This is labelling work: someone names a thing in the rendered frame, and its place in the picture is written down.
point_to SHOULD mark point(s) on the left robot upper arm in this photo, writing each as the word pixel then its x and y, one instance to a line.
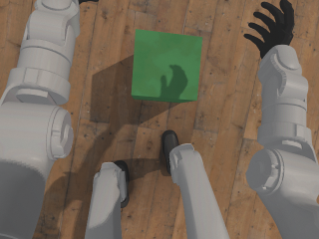
pixel 32 138

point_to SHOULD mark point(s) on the carton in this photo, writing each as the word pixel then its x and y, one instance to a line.
pixel 166 67

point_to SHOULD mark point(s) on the right robot thigh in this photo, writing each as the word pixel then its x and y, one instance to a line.
pixel 203 219

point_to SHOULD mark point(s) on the right robot forearm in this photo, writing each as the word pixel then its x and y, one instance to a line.
pixel 284 103

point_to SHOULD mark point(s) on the left robot forearm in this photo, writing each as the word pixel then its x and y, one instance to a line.
pixel 46 55

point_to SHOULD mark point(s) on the right robot upper arm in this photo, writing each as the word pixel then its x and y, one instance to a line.
pixel 288 185

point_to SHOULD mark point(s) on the right robot hand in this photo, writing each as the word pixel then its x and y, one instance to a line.
pixel 280 30

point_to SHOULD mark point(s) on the right robot shin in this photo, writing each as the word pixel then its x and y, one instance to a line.
pixel 183 147

